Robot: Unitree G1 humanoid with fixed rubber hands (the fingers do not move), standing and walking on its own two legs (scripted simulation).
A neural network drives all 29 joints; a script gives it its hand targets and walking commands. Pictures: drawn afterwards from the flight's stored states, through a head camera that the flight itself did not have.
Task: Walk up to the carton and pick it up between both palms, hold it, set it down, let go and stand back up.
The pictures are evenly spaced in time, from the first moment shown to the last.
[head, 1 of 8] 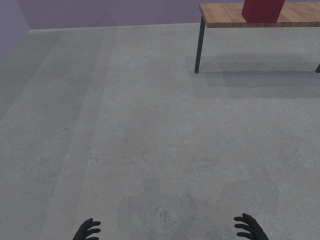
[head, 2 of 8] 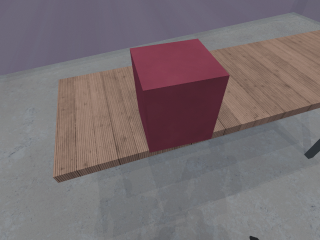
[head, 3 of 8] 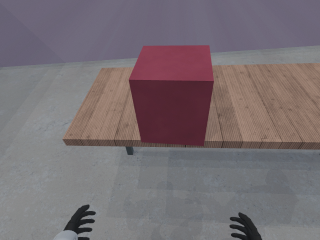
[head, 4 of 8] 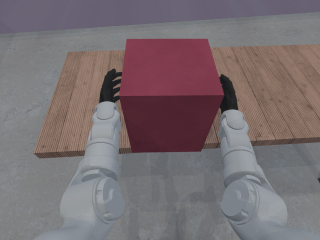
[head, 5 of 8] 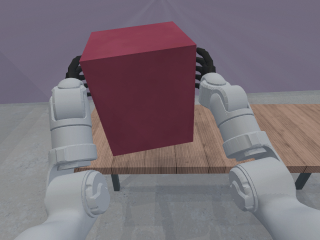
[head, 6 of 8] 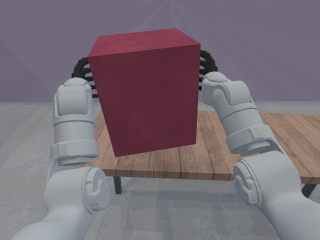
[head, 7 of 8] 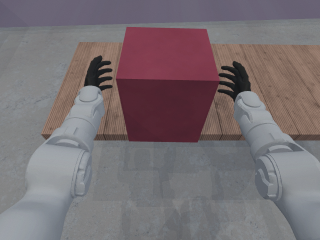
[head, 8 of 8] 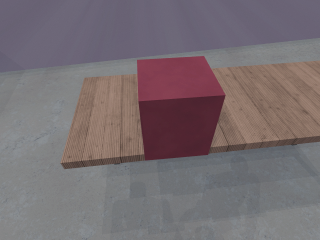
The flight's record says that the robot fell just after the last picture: no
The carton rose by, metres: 0.26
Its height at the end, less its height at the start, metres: +0.00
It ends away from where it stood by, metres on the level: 0.02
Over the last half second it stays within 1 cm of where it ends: yes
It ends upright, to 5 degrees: yes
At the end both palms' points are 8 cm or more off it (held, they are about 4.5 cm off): yes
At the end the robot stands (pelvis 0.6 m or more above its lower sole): yes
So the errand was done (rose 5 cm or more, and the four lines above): yes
